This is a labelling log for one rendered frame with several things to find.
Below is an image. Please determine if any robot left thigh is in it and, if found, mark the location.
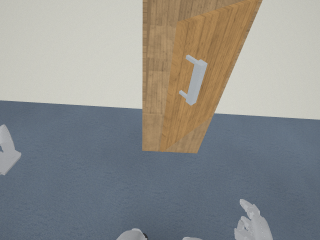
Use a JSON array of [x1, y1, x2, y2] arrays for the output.
[[116, 230, 148, 240]]

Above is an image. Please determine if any robot left hand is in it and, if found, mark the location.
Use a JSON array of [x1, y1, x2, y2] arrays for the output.
[[0, 124, 22, 176]]

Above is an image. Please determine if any cupboard door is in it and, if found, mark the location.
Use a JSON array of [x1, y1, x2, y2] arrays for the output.
[[160, 0, 259, 152]]

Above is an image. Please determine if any robot right hand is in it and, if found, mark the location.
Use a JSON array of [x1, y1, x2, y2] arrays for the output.
[[234, 199, 273, 240]]

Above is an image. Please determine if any handle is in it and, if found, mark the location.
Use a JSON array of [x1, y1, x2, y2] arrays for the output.
[[179, 54, 208, 106]]

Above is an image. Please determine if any robot left shin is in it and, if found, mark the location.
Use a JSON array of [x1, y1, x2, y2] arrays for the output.
[[132, 228, 144, 235]]

